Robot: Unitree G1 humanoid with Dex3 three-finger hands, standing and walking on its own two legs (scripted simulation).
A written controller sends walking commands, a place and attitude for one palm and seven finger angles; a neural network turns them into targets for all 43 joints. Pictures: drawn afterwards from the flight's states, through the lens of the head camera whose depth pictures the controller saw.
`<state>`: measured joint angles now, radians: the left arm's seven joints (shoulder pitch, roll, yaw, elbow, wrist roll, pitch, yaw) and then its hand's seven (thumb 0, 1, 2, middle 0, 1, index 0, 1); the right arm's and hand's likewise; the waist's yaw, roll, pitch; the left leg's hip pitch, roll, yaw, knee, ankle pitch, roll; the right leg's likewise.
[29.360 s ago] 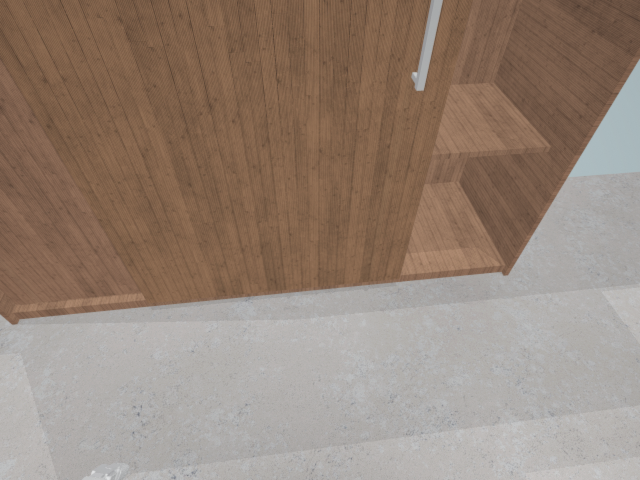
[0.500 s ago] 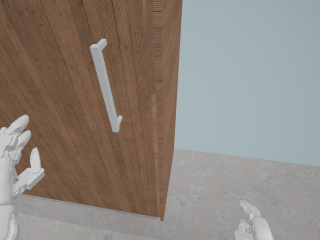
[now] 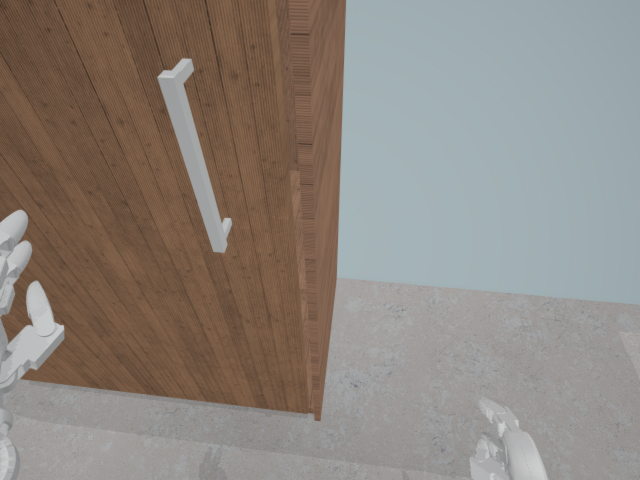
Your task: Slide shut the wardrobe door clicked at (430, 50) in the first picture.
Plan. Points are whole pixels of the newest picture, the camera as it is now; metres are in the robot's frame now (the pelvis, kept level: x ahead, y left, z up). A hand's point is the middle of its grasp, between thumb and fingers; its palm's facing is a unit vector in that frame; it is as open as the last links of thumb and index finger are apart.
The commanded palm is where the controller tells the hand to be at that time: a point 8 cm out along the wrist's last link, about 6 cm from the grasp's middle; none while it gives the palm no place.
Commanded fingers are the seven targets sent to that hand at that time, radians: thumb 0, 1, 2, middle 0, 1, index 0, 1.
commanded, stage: step back with the hand held close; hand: left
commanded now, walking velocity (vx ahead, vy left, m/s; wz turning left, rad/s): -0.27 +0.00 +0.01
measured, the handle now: (204, 169) +0.42 +0.19 +0.19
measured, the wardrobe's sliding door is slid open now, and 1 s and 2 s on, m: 0.02 0.02 0.02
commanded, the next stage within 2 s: stop stepping back and stand still in 1.42 s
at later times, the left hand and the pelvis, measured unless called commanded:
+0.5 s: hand (9, 393) +0.15 +0.28 +0.15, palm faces +0.44 -0.78 -0.45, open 7.4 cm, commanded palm +0.08 +0.32 +0.17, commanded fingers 0.00 0.90 0.90 -0.20 -0.30 -0.20 -0.30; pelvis -0.06 +0.02 -0.01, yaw +0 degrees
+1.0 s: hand out of the picture +0.11 +0.29 +0.17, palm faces +0.44 -0.76 -0.48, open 7.4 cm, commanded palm +0.04 +0.32 +0.17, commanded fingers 0.00 0.90 0.90 -0.20 -0.30 -0.20 -0.30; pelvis -0.09 +0.02 -0.02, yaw +2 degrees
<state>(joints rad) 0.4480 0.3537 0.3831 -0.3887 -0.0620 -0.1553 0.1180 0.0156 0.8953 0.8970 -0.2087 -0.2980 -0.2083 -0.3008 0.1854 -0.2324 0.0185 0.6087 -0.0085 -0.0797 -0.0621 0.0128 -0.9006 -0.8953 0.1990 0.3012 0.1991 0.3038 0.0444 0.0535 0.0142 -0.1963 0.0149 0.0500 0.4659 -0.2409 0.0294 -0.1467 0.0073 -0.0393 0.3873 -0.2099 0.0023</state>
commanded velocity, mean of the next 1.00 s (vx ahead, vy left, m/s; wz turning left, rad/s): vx -0.32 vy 0.00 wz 0.02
